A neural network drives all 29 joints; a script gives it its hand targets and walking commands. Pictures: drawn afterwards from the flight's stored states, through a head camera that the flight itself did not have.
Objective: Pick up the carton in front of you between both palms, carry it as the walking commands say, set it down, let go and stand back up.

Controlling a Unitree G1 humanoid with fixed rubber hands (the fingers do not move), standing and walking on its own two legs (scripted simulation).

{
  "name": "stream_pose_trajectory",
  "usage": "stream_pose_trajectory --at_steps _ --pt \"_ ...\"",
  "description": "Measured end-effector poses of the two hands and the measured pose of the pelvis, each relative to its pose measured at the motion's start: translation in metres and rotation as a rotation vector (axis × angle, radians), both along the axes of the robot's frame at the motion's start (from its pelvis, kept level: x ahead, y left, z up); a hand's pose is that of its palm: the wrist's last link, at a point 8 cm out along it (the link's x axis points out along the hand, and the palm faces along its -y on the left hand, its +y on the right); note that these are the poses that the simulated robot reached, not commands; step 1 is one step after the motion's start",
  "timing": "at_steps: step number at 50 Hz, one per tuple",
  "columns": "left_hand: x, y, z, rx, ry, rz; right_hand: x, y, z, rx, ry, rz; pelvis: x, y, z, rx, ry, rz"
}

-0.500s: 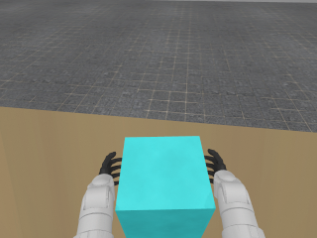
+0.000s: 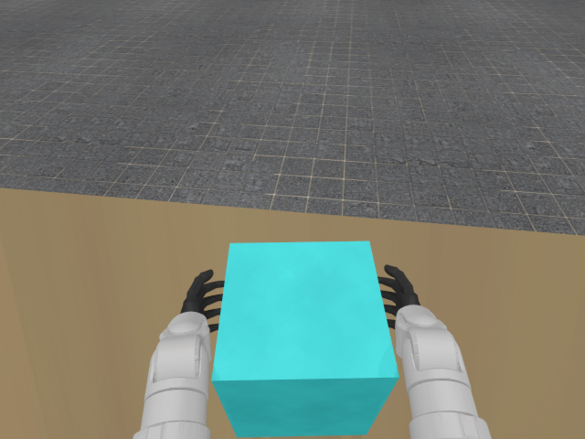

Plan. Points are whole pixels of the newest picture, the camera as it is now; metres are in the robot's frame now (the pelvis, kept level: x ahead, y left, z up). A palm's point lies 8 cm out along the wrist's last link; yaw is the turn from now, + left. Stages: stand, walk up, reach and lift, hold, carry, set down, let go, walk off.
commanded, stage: reach and lift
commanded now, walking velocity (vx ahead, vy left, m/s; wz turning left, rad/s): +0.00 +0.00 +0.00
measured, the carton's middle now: (300, 342) +0.30 +0.00 -0.05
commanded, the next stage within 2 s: hold in 0.40 s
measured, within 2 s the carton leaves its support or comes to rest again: neither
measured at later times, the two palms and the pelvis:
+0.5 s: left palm (191, 317) +0.29 +0.15 +0.05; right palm (410, 310) +0.29 -0.15 +0.05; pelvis +0.01 +0.00 +0.00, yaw +0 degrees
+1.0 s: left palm (188, 304) +0.30 +0.15 +0.06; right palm (408, 297) +0.30 -0.15 +0.06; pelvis +0.01 +0.00 -0.01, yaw +1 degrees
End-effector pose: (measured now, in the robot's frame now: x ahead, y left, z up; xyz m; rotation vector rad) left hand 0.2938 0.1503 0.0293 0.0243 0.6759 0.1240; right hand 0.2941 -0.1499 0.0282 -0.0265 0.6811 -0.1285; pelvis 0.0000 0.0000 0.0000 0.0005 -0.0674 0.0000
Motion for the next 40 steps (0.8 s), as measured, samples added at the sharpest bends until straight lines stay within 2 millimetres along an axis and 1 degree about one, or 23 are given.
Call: stream_pose_trajectory --at_steps 8,16,22,29,40 --pt "0.001 0.0 0.003 0.008 0.002 -0.006 0.001 0.0 0.003 -0.008 0.002 0.006 0.007 0.0 0.002 0.0 -0.006 0.001" --pt "0.0 0.001 0.007 0.011 0.002 -0.007 0.0 0.001 0.007 -0.011 0.002 0.009 0.009 0.0 0.003 0.0 -0.015 0.001" --pt "-0.002 0.001 0.011 0.009 -0.006 -0.006 -0.001 0.001 0.011 -0.009 -0.006 0.007 0.007 0.0 0.003 0.0 -0.023 0.002" --pt "-0.006 0.0 0.025 0.006 -0.033 -0.004 -0.006 0.0 0.025 -0.005 -0.033 0.003 0.005 0.0 0.004 0.0 -0.044 0.001" --pt "-0.011 0.0 0.023 -0.002 -0.011 0.002 -0.011 0.0 0.023 0.003 -0.011 -0.002 -0.005 0.0 0.002 0.0 -0.059 0.001"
